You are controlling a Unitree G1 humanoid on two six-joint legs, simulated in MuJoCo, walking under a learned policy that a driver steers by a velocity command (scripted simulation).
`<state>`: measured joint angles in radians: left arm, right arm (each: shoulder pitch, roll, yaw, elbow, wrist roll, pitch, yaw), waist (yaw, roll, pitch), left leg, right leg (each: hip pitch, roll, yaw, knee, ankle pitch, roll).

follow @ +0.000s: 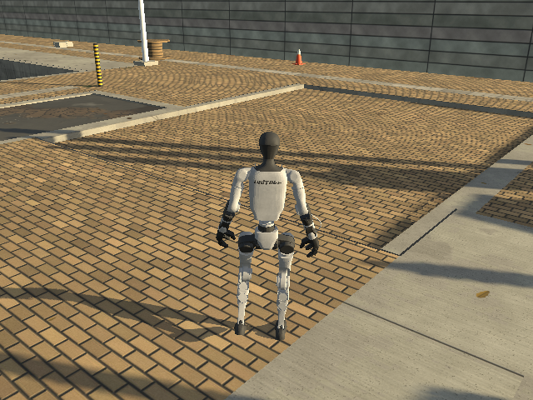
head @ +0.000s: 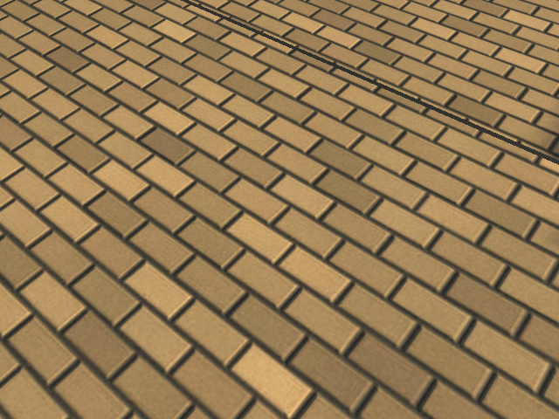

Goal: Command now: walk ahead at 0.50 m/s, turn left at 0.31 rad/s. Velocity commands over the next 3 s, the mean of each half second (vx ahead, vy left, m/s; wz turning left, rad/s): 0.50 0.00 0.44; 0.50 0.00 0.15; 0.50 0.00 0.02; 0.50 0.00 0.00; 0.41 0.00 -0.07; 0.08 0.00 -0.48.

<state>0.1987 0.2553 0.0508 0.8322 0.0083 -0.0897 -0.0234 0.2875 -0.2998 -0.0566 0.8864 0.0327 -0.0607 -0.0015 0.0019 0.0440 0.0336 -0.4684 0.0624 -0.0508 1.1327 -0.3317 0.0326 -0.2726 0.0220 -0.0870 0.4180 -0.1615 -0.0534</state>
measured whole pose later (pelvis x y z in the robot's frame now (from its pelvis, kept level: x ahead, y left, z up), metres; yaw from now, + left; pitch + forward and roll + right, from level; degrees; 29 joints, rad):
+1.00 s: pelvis +0.58 +0.09 -0.01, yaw +19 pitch +2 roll +0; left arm 0.12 0.27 0.05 0.84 -0.01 -0.10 -0.04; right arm 0.34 -0.28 -0.06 0.87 0.03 -0.06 0.00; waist -0.01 0.02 0.03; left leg -0.27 -0.03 -0.07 1.11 -0.44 0.04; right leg -0.42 0.02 -0.05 0.53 -0.15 -0.06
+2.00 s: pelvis +1.12 +0.28 -0.02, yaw +18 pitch +2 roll +1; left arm 0.03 0.26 0.05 0.83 -0.01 -0.09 -0.04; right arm 0.37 -0.28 -0.06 0.97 0.01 -0.05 -0.01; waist -0.05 0.00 0.02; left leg -0.05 0.01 0.01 0.63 -0.49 0.01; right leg -0.49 -0.01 -0.04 0.56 -0.10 -0.05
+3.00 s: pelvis +1.42 +0.37 +0.00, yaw -2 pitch +1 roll +3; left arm 0.23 0.28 0.09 0.78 0.01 0.02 0.02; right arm 0.04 -0.30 -0.09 0.89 0.00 0.03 -0.04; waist 0.02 0.03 0.04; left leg -0.51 0.04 0.05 0.98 -0.46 -0.04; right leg -0.32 -0.01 0.00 0.56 -0.26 -0.05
